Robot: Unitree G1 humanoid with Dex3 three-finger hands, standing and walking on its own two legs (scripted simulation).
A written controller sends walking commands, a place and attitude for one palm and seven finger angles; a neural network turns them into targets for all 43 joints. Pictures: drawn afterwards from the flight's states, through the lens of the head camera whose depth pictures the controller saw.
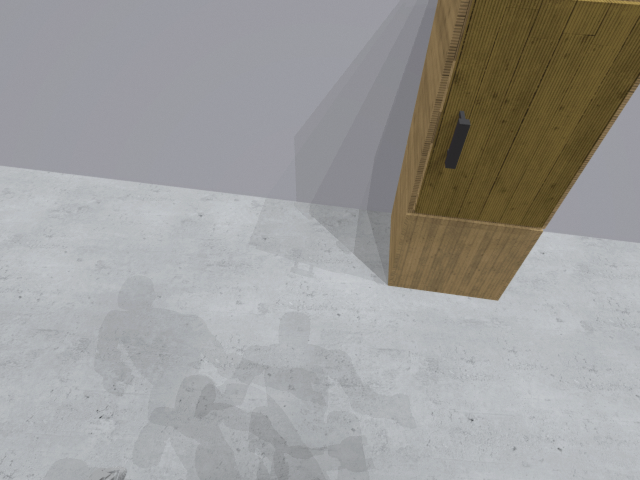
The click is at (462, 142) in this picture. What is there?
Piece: cupboard door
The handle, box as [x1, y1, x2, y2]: [445, 111, 469, 168]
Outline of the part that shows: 463,111 459,112 459,118 450,146 447,150 445,167 455,168 469,127 469,120 464,117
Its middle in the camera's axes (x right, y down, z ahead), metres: +0.33 -0.24 +0.96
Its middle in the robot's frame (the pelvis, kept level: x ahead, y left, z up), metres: +0.89 -0.28 -0.06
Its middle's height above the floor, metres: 0.71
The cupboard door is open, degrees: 0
